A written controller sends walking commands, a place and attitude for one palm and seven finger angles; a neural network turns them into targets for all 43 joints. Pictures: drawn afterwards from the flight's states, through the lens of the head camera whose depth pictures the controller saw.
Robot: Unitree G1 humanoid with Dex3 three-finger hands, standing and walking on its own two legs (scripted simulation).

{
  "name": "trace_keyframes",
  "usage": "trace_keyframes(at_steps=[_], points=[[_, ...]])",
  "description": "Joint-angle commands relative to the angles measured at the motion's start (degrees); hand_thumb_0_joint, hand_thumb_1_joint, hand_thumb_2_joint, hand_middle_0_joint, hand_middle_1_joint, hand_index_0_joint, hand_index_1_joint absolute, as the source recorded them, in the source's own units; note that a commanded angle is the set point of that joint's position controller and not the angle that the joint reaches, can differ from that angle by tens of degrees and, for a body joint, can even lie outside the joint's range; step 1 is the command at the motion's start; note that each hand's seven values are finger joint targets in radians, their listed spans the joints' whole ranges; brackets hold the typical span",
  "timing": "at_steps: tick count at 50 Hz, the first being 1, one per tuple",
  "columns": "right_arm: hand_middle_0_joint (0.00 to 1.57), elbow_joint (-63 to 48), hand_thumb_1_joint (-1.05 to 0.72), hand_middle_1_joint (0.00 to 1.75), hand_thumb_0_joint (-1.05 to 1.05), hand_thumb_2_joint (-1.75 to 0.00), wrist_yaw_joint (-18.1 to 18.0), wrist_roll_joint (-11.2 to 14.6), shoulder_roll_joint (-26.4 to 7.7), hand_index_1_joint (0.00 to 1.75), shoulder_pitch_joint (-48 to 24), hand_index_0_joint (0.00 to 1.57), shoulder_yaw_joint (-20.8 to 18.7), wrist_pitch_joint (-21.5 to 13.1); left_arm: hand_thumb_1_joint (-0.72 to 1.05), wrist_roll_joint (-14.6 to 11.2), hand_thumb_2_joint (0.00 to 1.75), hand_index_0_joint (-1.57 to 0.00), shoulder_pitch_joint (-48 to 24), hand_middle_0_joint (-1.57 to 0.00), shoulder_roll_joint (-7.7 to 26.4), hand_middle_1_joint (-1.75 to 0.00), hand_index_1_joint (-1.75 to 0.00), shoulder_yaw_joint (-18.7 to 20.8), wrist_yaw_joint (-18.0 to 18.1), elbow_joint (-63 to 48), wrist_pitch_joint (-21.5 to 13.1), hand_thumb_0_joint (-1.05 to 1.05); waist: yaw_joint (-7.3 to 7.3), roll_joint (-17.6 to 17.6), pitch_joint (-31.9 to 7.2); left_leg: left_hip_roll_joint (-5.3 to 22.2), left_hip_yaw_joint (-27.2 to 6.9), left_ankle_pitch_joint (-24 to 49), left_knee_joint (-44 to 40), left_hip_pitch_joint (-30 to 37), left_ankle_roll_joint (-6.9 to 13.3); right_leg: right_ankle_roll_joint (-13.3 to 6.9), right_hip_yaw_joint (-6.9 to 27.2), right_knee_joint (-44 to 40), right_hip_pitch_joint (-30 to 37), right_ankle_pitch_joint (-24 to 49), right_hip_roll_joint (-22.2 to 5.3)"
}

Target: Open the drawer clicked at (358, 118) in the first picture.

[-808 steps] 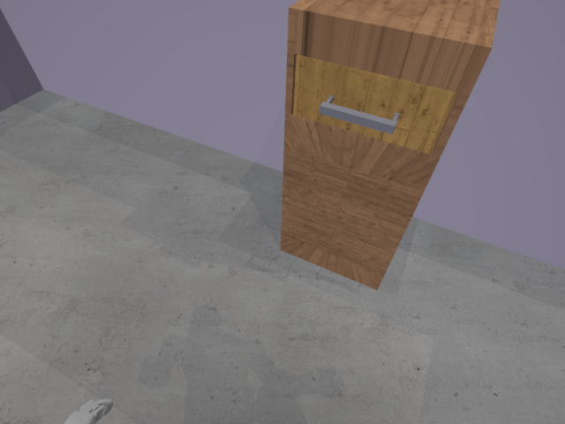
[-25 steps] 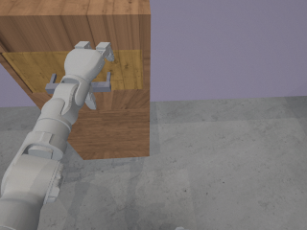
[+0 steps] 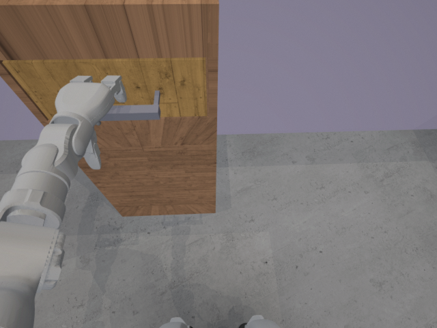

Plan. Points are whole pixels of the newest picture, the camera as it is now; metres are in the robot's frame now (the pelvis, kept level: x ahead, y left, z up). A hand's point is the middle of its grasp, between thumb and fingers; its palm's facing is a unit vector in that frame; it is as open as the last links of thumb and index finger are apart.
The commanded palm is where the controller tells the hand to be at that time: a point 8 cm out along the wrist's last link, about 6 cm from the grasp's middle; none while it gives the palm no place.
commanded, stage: lower the fingers behind the handle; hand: left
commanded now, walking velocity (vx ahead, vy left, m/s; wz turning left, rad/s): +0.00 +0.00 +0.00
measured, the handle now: (116, 104) +0.56 +0.21 +0.03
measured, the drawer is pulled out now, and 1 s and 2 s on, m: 0.00 0.00 0.00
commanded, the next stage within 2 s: close the thumb around the handle in 1.10 s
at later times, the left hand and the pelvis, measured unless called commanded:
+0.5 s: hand (109, 124) +0.50 +0.21 +0.03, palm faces -0.10 -0.02 -1.00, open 13.8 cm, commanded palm +0.49 +0.21 +0.08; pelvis +0.01 +0.01 -0.01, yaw -2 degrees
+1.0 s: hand (112, 128) +0.51 +0.21 +0.01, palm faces -0.07 -0.04 -1.00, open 13.9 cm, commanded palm +0.49 +0.21 +0.07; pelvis +0.01 +0.01 -0.01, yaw -1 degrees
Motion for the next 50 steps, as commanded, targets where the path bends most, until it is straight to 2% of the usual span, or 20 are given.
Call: trace_keyframes(at_steps=[1, 4, 6, 7, 9, 10, 12, 17, 21, 25, 30, 32, 34, 37, 39, 41, 43, 45, 47, 50], points=[[0.2, -1.6, -0.9, 0.3, 0.0, -0.9, 1.1, -0.7, -7.0, 0.3, 6.2, 0.2, -3.7, -2.1, -0.5, -0.3, 0.3, -0.3, -29.9, -0.3, 6.2, -1.2, -1.2, 3.4, 8.5, -10.4, -2.5, 0.0, -3.19, 4.1, -24.9, -1.1, -1.1, 20.8, 1.0, 16.0, 1.2, -1.5, -0.7, -1.4, 0.9, 14.3, 2.0], [0.2, -0.3, -0.9, 0.3, 0.0, -0.9, 2.9, -1.3, -7.9, 0.3, 6.5, 0.2, -3.8, -1.9, -0.5, 1.7, 0.3, -0.3, -30.1, -0.3, 7.2, -1.2, -1.2, 4.8, 13.9, -6.4, 2.1, 0.0, -2.75, 5.2, -25.5, -1.0, -1.4, 22.9, 1.7, 14.8, 0.7, -1.8, -1.7, -0.2, -1.3, 13.9, 2.3], [0.2, -0.2, -0.9, 0.3, 0.0, -0.9, 3.9, -1.4, -7.8, 0.3, 6.4, 0.2, -3.8, -1.7, -0.5, 3.0, 0.3, -0.3, -32.7, -0.3, 4.8, -1.2, -1.2, 2.6, 15.9, -5.4, 5.9, 0.0, -3.11, 7.6, -26.7, -0.8, -1.4, 23.6, 1.7, 16.0, 0.3, -2.0, -2.3, 0.0, -2.3, 13.3, 2.5], [0.2, 0.2, -0.9, 0.3, 0.0, -0.9, 4.1, -1.5, -8.1, 0.3, 6.4, 0.2, -3.9, -1.5, -0.5, 3.5, 0.3, -0.3, -33.5, -0.3, 5.1, -1.2, -1.2, 2.8, 16.4, -4.7, 7.6, 0.0, -3.43, 6.8, -27.8, -0.6, -1.4, 25.8, 2.0, 16.6, 0.3, -2.0, -2.4, 0.1, -1.6, 14.9, 2.6], [0.2, -0.3, -0.9, 0.3, 0.0, -0.9, 4.5, -1.4, -8.2, 0.3, 6.5, 0.2, -3.7, -1.0, -0.5, 4.3, 0.3, -0.3, -33.9, -0.3, 7.3, -1.2, -1.2, 4.0, 16.5, -4.3, 10.7, 0.0, -2.66, 7.5, -31.5, -0.4, -1.5, 28.3, 2.1, 18.5, 0.1, -1.8, -2.3, 0.5, 0.3, 16.6, 2.8], [0.2, -0.7, -0.9, 0.3, 0.0, -0.9, 4.5, -1.5, -8.1, 0.3, 6.3, 0.2, -3.7, -0.8, -0.5, 4.0, 0.3, -0.3, -34.6, -0.3, 6.5, -1.2, -1.2, 3.4, 16.1, -5.3, 11.5, 0.0, -2.82, 7.9, -33.6, -0.4, -1.1, 29.6, 2.2, 19.7, 0.3, -1.6, -2.1, 0.3, 1.8, 18.0, 2.8], [0.2, -1.1, -0.9, 0.3, 0.0, -0.9, 4.1, -1.5, -8.3, 0.3, 6.2, 0.2, -3.4, -0.3, -0.5, 3.6, 0.3, -0.3, -33.6, -0.3, 9.2, -1.2, -1.2, 5.6, 14.9, -4.9, 12.4, 0.0, -2.49, 6.8, -35.5, -0.1, -1.6, 32.5, 2.2, 20.4, 0.3, -1.5, -2.0, 0.2, 3.9, 20.1, 2.8], [0.2, -1.9, -0.9, 0.3, 0.0, -0.9, 3.0, -1.3, -8.0, 0.3, 5.4, 0.2, -2.6, 0.2, -0.5, 2.9, 0.3, -0.3, -27.5, -0.3, 9.2, -1.2, -1.2, 6.0, 11.9, -1.4, 11.7, 0.0, -2.18, 1.3, -29.7, -0.1, -0.6, 29.1, 0.5, 15.9, 1.2, -1.1, -1.6, -1.2, 7.4, 20.9, 2.5], [0.2, -2.7, -0.9, 0.3, 0.0, -0.9, 2.8, -1.0, -7.7, 0.3, 5.2, 0.2, -2.3, 0.2, -0.5, 2.8, 0.3, -0.3, -21.2, -0.3, 6.8, -1.2, -1.2, 4.5, 10.5, 0.9, 9.6, 0.0, -1.67, -1.7, -23.4, -0.4, 0.2, 23.9, -0.6, 12.0, 1.7, -1.1, -1.5, -2.1, 7.2, 18.9, 2.5], [0.2, -3.0, -0.9, 0.3, 0.0, -0.9, 2.5, -1.0, -7.4, 0.3, 5.3, 0.2, -2.7, -0.2, -0.5, 3.2, 0.3, -0.3, -22.5, -0.3, 5.8, -1.2, -1.2, 3.6, 10.8, -1.6, 6.3, 0.0, -2.35, -0.7, -22.2, -0.5, 0.3, 20.4, -0.3, 11.5, 1.7, -1.2, -1.0, -1.9, 4.8, 16.4, 2.3], [0.2, -1.8, -0.9, 0.3, 0.0, -0.9, 2.6, -1.7, -7.0, 0.3, 6.0, 0.2, -3.4, -1.1, -0.5, 3.8, 0.3, -0.3, -27.3, -0.3, 6.1, -1.2, -1.2, 4.4, 14.3, -5.3, 3.0, 0.0, -3.21, 2.7, -25.5, -0.5, -0.7, 21.4, 2.1, 13.1, 1.4, -1.5, -1.1, 0.1, 0.7, 14.8, 2.4], [0.2, -1.1, -0.9, 0.3, 0.0, -0.9, 2.7, -2.1, -7.2, 0.3, 5.9, 0.2, -3.6, -1.5, -0.5, 4.3, 0.3, -0.3, -29.7, -0.3, 8.6, -1.2, -1.2, 6.7, 16.4, -6.8, 2.6, 0.0, -2.99, 3.6, -27.9, -0.6, -0.8, 22.2, 3.4, 12.6, 1.4, -1.6, -1.0, 1.4, 0.4, 15.4, 2.4], [0.2, -0.4, -0.9, 0.3, 0.0, -0.9, 3.1, -2.3, -7.3, 0.3, 6.2, 0.2, -3.4, -1.5, -0.5, 4.6, 0.3, -0.3, -27.1, -0.3, 9.1, -1.2, -1.2, 7.3, 18.1, -2.6, 4.6, 0.0, -2.84, 3.3, -28.6, -0.9, -0.6, 22.5, 4.1, 11.1, 1.3, -1.5, -1.2, 2.2, 0.6, 16.2, 2.4], [0.2, -0.2, -0.9, 0.3, 0.0, -0.9, 3.8, -2.3, -7.4, 0.3, 6.2, 0.2, -3.6, -1.5, -0.5, 5.0, 0.3, -0.3, -28.8, -0.3, 5.7, -1.2, -1.2, 4.4, 18.8, -1.6, 7.7, 0.0, -3.47, 6.0, -30.0, -0.7, -0.5, 24.5, 4.6, 12.5, 0.9, -1.6, -1.7, 2.5, -0.9, 16.6, 2.6], [0.2, -0.3, -0.9, 0.3, 0.0, -0.9, 3.9, -2.1, -7.9, 0.3, 6.5, 0.2, -3.7, -1.2, -0.5, 4.9, 0.3, -0.3, -28.8, -0.3, 8.3, -1.2, -1.2, 5.9, 18.5, -2.3, 9.5, 0.0, -2.86, 6.5, -32.3, -0.6, -0.4, 26.7, 4.9, 14.3, 0.8, -1.4, -1.4, 2.4, 0.7, 18.6, 2.7], [0.2, -0.6, -0.9, 0.3, 0.0, -0.9, 3.6, -1.9, -7.8, 0.3, 6.6, 0.2, -3.6, -0.9, -0.5, 4.1, 0.3, -0.3, -29.8, -0.3, 7.9, -1.2, -1.2, 5.0, 17.1, -3.0, 10.4, 0.0, -3.32, 6.2, -33.5, -0.7, -0.2, 26.9, 4.6, 14.8, 1.0, -1.2, -1.2, 1.7, 2.9, 20.2, 2.6], [0.2, -0.6, -0.9, 0.3, 0.0, -0.9, 3.2, -1.6, -7.8, 0.3, 6.7, 0.2, -3.5, -0.8, -0.5, 3.5, 0.3, -0.3, -30.4, -0.3, 6.6, -1.2, -1.2, 3.5, 15.4, -2.4, 10.6, 0.0, -4.23, 4.7, -31.7, -0.5, -0.5, 26.2, 4.0, 14.7, 1.2, -1.0, -1.2, 1.0, 2.9, 19.8, 2.6], [0.2, -0.8, -0.9, 0.3, 0.0, -0.9, 2.9, -1.5, -7.9, 0.3, 6.3, 0.2, -3.4, -0.9, -0.5, 3.0, 0.3, -0.3, -29.3, -0.3, 7.3, -1.2, -1.2, 4.0, 14.1, -3.2, 10.0, 0.0, -3.68, 4.9, -30.8, -0.6, -0.3, 24.8, 3.5, 14.8, 1.4, -1.0, -1.0, 0.2, 3.5, 19.2, 2.6], [0.2, -0.8, -0.9, 0.3, 0.0, -0.9, 2.3, -1.3, -8.1, 0.3, 6.1, 0.2, -2.9, -0.5, -0.5, 2.7, 0.3, -0.3, -27.1, -0.3, 10.3, -1.2, -1.2, 6.1, 12.9, -0.7, 9.5, 0.0, -3.43, 1.9, -28.3, -0.8, 0.0, 22.6, 2.8, 11.5, 1.8, -1.0, -0.6, -0.1, 5.6, 19.6, 2.4], [0.2, -1.5, -0.9, 0.3, 0.0, -0.9, 2.0, -1.3, -7.7, 0.3, 5.7, 0.2, -2.6, -0.6, -0.5, 3.1, 0.3, -0.3, -24.7, -0.3, 10.4, -1.2, -1.2, 6.3, 12.2, -1.6, 7.5, 0.0, -2.25, 2.5, -26.8, -1.0, 0.3, 21.7, 2.3, 9.8, 1.8, -1.1, -0.5, 0.1, 6.0, 19.5, 2.2]])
